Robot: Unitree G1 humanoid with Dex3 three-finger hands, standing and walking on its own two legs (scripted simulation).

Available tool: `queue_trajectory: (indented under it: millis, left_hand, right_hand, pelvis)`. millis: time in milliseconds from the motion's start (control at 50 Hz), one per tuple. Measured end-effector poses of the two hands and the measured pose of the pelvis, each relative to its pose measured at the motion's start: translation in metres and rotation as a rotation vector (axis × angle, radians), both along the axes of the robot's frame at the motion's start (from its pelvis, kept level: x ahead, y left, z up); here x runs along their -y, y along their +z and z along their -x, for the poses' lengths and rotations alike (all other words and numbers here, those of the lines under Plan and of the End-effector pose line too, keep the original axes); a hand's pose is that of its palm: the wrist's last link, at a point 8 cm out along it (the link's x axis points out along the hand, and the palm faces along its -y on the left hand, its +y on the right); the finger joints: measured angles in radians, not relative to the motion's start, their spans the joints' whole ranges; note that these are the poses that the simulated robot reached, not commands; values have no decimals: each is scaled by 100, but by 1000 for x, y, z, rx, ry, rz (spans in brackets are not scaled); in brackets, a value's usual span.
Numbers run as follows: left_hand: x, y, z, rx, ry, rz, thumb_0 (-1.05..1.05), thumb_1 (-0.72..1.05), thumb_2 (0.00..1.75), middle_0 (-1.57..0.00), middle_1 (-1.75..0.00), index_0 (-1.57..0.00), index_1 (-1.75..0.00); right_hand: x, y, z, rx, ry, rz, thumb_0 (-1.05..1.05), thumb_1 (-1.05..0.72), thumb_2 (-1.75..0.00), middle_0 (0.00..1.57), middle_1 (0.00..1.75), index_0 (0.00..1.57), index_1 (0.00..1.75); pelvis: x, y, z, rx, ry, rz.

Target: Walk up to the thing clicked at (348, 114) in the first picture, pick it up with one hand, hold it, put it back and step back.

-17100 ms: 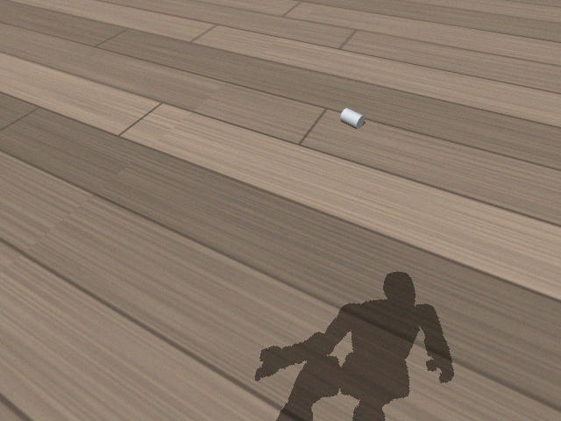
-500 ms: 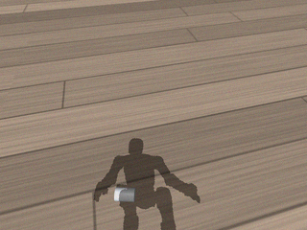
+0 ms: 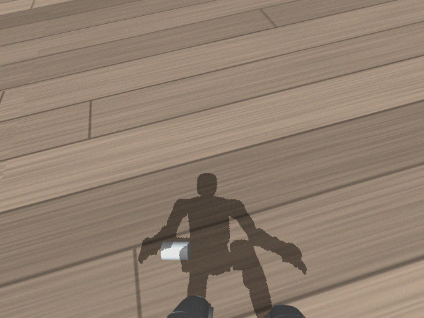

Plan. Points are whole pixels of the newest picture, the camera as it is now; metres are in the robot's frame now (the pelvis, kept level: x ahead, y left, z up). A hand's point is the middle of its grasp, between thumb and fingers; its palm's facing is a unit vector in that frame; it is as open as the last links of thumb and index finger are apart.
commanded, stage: walk up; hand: left
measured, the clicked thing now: (176, 250) +0.46 +0.25 -0.71
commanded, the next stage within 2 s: stand in 1.98 s
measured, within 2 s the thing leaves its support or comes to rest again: neither
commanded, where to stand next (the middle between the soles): +0.08 +0.03 m, yaw -1 degrees
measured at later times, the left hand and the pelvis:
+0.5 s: hand out of the picture +0.01 +0.36 -0.15, palm faces +0.04 -0.91 -0.42, open 7.4 cm; pelvis -0.01 +0.06 -0.01, yaw +4 degrees
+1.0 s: hand out of the picture +0.06 +0.33 -0.14, palm faces +0.00 -0.83 -0.56, open 7.4 cm; pelvis -0.02 +0.03 -0.03, yaw +1 degrees
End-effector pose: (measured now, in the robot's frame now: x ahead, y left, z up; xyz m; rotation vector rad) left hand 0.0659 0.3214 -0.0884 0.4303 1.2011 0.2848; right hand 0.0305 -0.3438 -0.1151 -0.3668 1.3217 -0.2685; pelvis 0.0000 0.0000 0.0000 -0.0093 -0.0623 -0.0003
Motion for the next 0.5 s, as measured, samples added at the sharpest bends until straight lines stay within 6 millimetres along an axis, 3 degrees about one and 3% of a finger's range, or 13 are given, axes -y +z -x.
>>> queue_trajectory:
  millis: [100,200,280,340,440,500]
  left_hand:
    - [-9,17,21,36,36,-57,1,90,90,-21,-30,-21,-31]
    - [-39,29,48,78,56,-117,1,90,90,-21,-30,-21,-31]
    - [-74,21,70,65,75,-124,1,90,90,-21,-30,-21,-31]
    - [-94,4,81,36,111,-109,1,90,90,-21,-30,-20,-31]
    - [-89,-14,78,-21,109,-12,1,91,90,-21,-30,-20,-30]
    - [-79,-25,68,-46,86,51,1,91,90,-21,-30,-20,-30]
  right_hand:
    - [-13,-14,-13,3,76,-57,1,-91,-90,20,30,20,30]
    - [-38,-20,-32,37,142,-102,1,-91,-90,20,30,20,30]
    - [-64,-16,-46,96,173,-106,1,-91,-90,20,30,20,30]
    - [-81,-14,-44,136,180,-75,1,-91,-90,20,30,20,30]
    - [-98,4,-32,151,156,-53,1,-90,-90,21,30,20,30]
    - [-90,16,-26,159,142,-2,1,-90,-90,21,30,21,30]
  pelvis:
    - [-5,0,9,-8,44,0]
    - [-19,-4,17,-10,83,-9]
    - [-40,-12,22,-17,97,-18]
    - [-55,-20,23,-7,85,-37]
    - [-59,-9,15,-2,82,-31]
    - [-55,-7,10,5,69,-28]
